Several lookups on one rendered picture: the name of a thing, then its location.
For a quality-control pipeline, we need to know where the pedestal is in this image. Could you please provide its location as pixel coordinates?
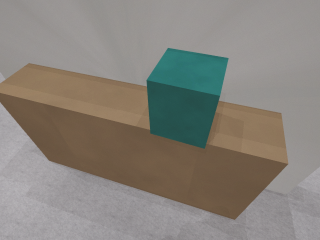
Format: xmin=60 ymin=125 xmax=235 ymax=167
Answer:
xmin=0 ymin=63 xmax=289 ymax=220

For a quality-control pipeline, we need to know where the carton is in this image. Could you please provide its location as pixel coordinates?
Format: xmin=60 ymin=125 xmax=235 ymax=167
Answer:
xmin=146 ymin=48 xmax=229 ymax=149

